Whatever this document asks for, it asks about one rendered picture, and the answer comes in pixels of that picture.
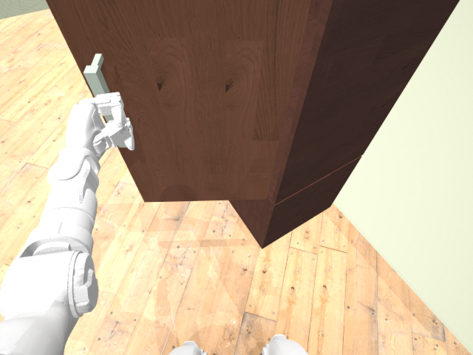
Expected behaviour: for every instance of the right robot thigh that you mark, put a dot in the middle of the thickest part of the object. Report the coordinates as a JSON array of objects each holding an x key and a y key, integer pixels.
[{"x": 283, "y": 347}]

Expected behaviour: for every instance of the robot left upper arm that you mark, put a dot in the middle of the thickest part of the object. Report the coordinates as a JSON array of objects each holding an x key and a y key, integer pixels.
[{"x": 44, "y": 296}]

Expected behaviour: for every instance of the robot left shin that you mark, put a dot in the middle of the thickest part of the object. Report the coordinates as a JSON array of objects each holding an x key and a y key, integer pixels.
[{"x": 190, "y": 343}]

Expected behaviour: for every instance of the handle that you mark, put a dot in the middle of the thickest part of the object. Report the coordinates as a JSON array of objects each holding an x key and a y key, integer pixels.
[{"x": 97, "y": 82}]

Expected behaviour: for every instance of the cupboard door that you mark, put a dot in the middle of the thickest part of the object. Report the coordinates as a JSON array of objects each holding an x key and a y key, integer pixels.
[{"x": 204, "y": 83}]

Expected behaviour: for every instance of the robot left hand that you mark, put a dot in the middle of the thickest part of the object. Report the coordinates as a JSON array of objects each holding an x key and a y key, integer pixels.
[{"x": 86, "y": 129}]

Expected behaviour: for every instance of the robot left forearm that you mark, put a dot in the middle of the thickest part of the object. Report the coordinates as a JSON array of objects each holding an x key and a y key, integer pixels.
[{"x": 69, "y": 215}]

